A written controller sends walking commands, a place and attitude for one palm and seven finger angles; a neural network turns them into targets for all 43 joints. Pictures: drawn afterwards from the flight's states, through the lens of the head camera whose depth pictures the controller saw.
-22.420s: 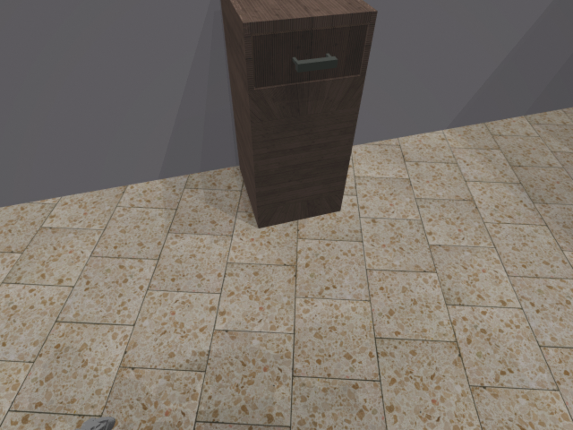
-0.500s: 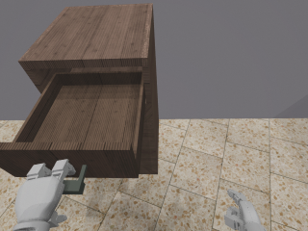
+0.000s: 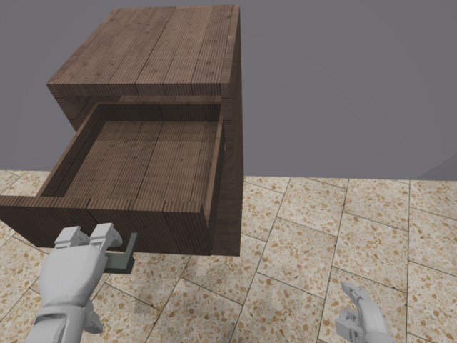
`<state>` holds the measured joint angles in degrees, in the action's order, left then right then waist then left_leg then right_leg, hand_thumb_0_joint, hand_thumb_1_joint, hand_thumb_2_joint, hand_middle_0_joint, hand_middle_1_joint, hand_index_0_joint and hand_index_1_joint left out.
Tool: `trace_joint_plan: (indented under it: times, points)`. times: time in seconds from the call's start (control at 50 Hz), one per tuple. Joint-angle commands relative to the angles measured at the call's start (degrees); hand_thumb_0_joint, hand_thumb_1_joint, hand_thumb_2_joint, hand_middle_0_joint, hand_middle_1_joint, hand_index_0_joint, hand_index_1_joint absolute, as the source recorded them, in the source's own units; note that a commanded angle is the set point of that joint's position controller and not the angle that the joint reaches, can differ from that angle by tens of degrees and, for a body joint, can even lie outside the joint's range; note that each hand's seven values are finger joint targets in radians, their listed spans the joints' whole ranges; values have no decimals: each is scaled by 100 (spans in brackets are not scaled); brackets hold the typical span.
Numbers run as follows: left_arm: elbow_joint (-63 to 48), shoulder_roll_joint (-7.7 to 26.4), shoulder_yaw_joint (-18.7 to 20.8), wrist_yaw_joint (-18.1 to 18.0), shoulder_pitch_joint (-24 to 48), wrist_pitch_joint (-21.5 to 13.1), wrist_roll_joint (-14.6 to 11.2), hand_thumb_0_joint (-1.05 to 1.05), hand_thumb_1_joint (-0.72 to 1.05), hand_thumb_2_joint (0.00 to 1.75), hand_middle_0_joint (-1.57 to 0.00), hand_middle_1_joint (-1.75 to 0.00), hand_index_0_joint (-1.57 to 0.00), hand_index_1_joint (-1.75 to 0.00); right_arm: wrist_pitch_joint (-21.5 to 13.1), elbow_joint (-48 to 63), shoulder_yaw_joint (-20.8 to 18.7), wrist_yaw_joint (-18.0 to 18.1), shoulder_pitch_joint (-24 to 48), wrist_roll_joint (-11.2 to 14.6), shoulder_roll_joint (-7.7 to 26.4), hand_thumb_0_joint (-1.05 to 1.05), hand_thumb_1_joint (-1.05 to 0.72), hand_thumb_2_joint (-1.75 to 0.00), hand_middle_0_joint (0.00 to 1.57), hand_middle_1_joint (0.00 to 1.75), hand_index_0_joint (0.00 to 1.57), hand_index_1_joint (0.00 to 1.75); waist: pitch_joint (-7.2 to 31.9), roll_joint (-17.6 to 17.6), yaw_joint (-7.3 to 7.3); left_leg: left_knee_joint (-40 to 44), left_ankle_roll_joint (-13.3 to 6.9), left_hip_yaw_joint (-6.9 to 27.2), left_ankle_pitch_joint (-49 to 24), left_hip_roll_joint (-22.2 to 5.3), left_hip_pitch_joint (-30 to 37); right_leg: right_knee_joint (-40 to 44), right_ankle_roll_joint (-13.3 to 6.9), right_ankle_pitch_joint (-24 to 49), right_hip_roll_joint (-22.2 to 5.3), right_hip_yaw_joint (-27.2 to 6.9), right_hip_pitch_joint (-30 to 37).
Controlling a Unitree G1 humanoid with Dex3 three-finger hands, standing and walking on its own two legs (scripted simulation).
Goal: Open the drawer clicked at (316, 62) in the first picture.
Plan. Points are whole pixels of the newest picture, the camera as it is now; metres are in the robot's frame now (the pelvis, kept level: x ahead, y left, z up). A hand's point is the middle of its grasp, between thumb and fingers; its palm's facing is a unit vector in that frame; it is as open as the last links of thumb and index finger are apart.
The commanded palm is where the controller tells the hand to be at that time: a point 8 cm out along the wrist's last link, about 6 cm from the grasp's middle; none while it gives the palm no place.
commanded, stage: lift the hand off the handle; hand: left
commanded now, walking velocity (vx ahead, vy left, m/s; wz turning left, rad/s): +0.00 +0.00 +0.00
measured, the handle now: (98, 249) +0.24 +0.27 +0.04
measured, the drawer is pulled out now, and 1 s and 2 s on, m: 0.30 0.30 0.30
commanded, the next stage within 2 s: draw the hand back to the body in 1.24 s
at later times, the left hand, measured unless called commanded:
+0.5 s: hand (74, 262) +0.20 +0.27 +0.08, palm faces +0.05 -0.08 -1.00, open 13.3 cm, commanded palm +0.18 +0.27 +0.15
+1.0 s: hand (57, 221) +0.22 +0.26 +0.16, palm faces +0.13 -0.09 -0.99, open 13.8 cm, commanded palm +0.18 +0.26 +0.22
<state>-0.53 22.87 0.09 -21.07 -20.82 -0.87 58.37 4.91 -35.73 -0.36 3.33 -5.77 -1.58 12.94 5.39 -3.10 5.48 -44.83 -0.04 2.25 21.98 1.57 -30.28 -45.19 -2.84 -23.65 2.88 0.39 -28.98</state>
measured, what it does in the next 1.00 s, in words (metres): stands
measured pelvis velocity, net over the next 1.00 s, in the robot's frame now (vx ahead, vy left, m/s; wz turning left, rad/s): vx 0.00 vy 0.02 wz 0.00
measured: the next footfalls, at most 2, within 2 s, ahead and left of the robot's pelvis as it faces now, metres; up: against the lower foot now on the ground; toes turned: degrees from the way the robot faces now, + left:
none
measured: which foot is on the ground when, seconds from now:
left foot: down 0.00-1.00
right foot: down 0.00-1.00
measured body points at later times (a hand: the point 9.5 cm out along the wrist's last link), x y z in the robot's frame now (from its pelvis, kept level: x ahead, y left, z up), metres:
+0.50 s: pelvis +0.00 +0.01 +0.02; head +0.01 -0.02 +0.47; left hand +0.19 +0.27 +0.13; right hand +0.22 -0.20 -0.08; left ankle +0.01 +0.12 -0.71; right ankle -0.01 -0.09 -0.71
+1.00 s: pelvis +0.00 +0.02 +0.03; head +0.00 -0.02 +0.48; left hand +0.21 +0.26 +0.22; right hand +0.24 -0.17 -0.06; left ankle +0.01 +0.12 -0.71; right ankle -0.01 -0.09 -0.71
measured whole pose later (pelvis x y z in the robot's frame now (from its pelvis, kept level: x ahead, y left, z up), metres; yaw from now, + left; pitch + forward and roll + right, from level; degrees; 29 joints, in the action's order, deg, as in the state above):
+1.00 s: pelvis +0.00 +0.02 +0.03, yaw +0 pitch -1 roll +0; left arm -24.3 29.0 0.9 -0.3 -16.5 9.9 50.0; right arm 7.2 -34.1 3.1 1.1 -3.3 0.9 14.3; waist 0.8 -6.3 6.6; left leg -26.2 -1.4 2.0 13.9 2.3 -10.7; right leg -25.7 -1.2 -15.2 1.6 -0.6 -9.0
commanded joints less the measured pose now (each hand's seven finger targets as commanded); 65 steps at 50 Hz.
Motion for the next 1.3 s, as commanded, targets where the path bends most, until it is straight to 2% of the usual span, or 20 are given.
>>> trace_joint_plan:
  times: [0.0, 0.1, 0.24, 0.28, 0.36, 0.48, 0.6, 0.66, 0.72, 0.76, 0.8, 0.86, 0.94, 0.96, 1.04, 1.06, 1.12, 1.16, 1.22, 1.28]
  points:
    - [-1291, 1401, 968, -174, 1001, 35, -98, 0, -50, 30, -30, -120, -30, -120, -286, 908, -202, 125, 773, 0, 534, 0, -90, -90, 20, 30, 20, 30, 1091, 136, -49, 552, -203, -148, -1070, 153, 820, 989, 100, 1547, -210, -394, 564]
    - [-1832, 1353, 1037, -152, 754, -115, -265, 0, -50, 30, -30, -120, -30, -120, -323, 948, -176, 109, 848, 10, 498, 0, -90, -90, 20, 30, 20, 30, 994, -110, -22, 688, -175, -116, -1248, 128, 1058, 1061, 68, 1534, -187, -296, 573]
    - [-2037, 1301, 951, 17, 520, 110, -344, 0, -50, 30, -30, -120, -30, -120, -310, 987, -161, 40, 921, 56, 525, 0, -90, -90, 20, 30, 20, 30, 791, -12, 7, 948, -154, -97, -1275, 75, 1210, 1224, 90, 1356, -178, -157, 693]
    - [-2065, 1351, 962, 144, 618, 200, -384, 0, -50, 30, -30, -120, -30, -120, -294, 993, -136, 50, 935, 71, 542, 0, -90, -90, 20, 30, 20, 30, 673, 116, 4, 1039, -168, -95, -1221, 62, 1249, 1333, 108, 1257, -190, -163, 748]
    - [-2384, 1377, 855, 402, 1030, 238, -425, 0, -50, 30, -30, -120, -30, -120, -281, 1009, -111, 85, 968, 77, 557, 0, -90, -90, 20, 30, 20, 30, 738, -71, 13, 1225, -167, -89, -1340, 49, 1540, 1493, 96, 1234, -194, -123, 933]
    - [-2928, 1397, 864, 549, 868, 202, -481, 0, -50, 30, -30, -120, -30, -120, -326, 1044, -65, 45, 919, 49, 551, 0, -90, -90, 20, 30, 20, 30, 702, -158, 74, 1373, -131, -59, -1788, -3, 1841, 1618, 91, 1537, -205, -30, 1149]
    - [-2968, 1485, 912, 868, 924, 481, -546, 0, -50, 30, -30, -120, -30, -120, -202, 995, -34, -1, 1002, 100, 575, 0, -90, -90, 20, 30, 20, 30, 507, 0, 74, 1617, -126, -86, -1980, -26, 1969, 1859, 110, 1773, -200, -11, 1480]
    - [-3259, 1563, 936, 1053, 1030, 529, -634, 0, -50, 30, -30, -120, -30, -120, -218, 1087, 2, -4, 1092, 142, 599, 0, -90, -90, 20, 30, 20, 30, 617, -203, 107, 1744, -113, -45, -2104, -66, 2164, 1965, 102, 1775, -191, 8, 1673]
    - [-3256, 1685, 968, 1174, 1282, 528, -609, 0, -50, 30, -30, -120, -30, -120, -192, 1031, 22, 6, 1041, 121, 593, 0, -90, -90, 20, 30, 20, 30, 506, -9, 101, 1830, -131, -63, -2147, -55, 2218, 2073, 124, 1803, -204, 52, 1723]
    - [-3213, 1561, 901, 1289, 1114, 637, -665, 0, -50, 30, -30, -120, -30, -120, -187, 1063, 54, -37, 1163, 173, 588, 0, -90, -90, 20, 30, 20, 30, 511, -188, 133, 1906, -108, -31, -2218, -70, 2270, 2123, 99, 1858, -187, 30, 1857]
    - [-3111, 1553, 815, 1459, 1157, 768, -683, 0, -50, 30, -30, -120, -30, -120, -120, 994, 51, -89, 1150, 183, 611, 0, -90, -90, 20, 30, 20, 30, 335, -97, 110, 2027, -98, -53, -2285, -75, 2214, 2162, 107, 1917, -193, 74, 1934]
    - [-3326, 1528, 777, 1699, 1074, 1000, -749, 0, -50, 30, -30, -120, -30, -120, -102, 1126, 94, -161, 1353, 247, 634, 0, -90, -90, 20, 30, 20, 30, 474, -235, 172, 2123, -84, -32, -2481, -123, 2283, 2179, 97, 2086, -180, 51, 2184]
    - [-3544, 1685, 801, 1925, 1220, 1112, -774, 0, -50, 30, -30, -120, -30, -120, -17, 1163, 139, -194, 1275, 240, 653, 0, -90, -90, 20, 30, 20, 30, 396, 0, 166, 2246, -108, -101, -2449, -126, 2276, 2254, 148, 2074, -208, 117, 2274]
    - [-3654, 1669, 848, 1954, 1267, 1145, -807, 0, -50, 30, -30, -120, -30, -120, -42, 1226, 160, -220, 1441, 288, 646, 0, -90, -90, 20, 30, 20, 30, 351, -194, 169, 2256, -99, -59, -2397, -171, 2291, 2290, 119, 1989, -164, 67, 2263]
    - [-3428, 2156, 1256, 2044, 1581, 1100, -863, 0, -50, 30, -30, -120, -30, -120, -16, 1151, 173, -192, 1305, 255, 665, 0, -90, -90, 20, 30, 20, 30, 324, 134, 216, 2284, -145, -121, -2268, -76, 2291, 2374, 163, 1990, -218, 63, 2369]
    - [-3420, 2229, 1389, 2067, 1621, 1122, -896, 0, -50, 30, -30, -120, -30, -120, -41, 1152, 181, -201, 1457, 295, 682, 0, -90, -90, 20, 30, 20, 30, 332, -116, 223, 2277, -130, -96, -2201, -101, 2297, 2403, 134, 1907, -171, -16, 2377]
    - [-3442, 2141, 1242, 2201, 1790, 1039, -1056, 0, -50, 30, -30, -120, -30, -120, -77, 1137, 155, -206, 1338, 294, 663, 0, -90, -90, 20, 30, 20, 30, 346, -74, 179, 2260, -149, -149, -2286, -36, 2414, 2443, 178, 2017, -222, 43, 2357]
    - [-3326, 1850, 1076, 2329, 1597, 1058, -1154, 0, -50, 30, -30, -120, -30, -120, -159, 1167, 153, -244, 1439, 336, 637, 0, -90, -90, 20, 30, 20, 30, 237, -95, 148, 2234, -138, -105, -2263, -36, 2394, 2470, 167, 2010, -171, 19, 2275]
    - [-3361, 2062, 1146, 2453, 1565, 977, -1184, 0, -50, 30, -30, -120, -30, -120, -140, 1163, 162, -224, 1284, 282, 713, 0, -90, -90, 20, 30, 20, 30, 259, 158, 144, 2245, -160, -187, -2190, -1, 2332, 2459, 225, 2050, -235, 71, 2325]
    - [-3286, 2249, 1338, 2457, 1753, 839, -1160, 0, -50, 30, -30, -120, -30, -120, -193, 1155, 228, -199, 1278, 265, 682, 0, -90, -90, 20, 30, 20, 30, 261, 112, 155, 2190, -168, -181, -2021, 20, 2294, 2494, 214, 1796, -268, 43, 2271]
